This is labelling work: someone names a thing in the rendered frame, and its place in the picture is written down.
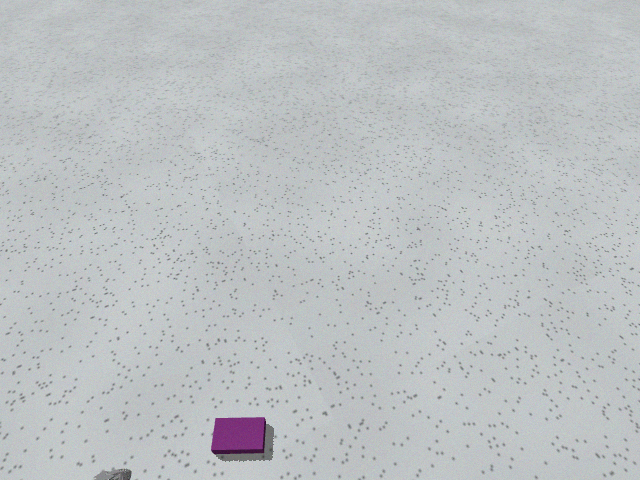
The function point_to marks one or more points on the small box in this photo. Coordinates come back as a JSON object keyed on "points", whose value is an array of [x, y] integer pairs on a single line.
{"points": [[239, 435]]}

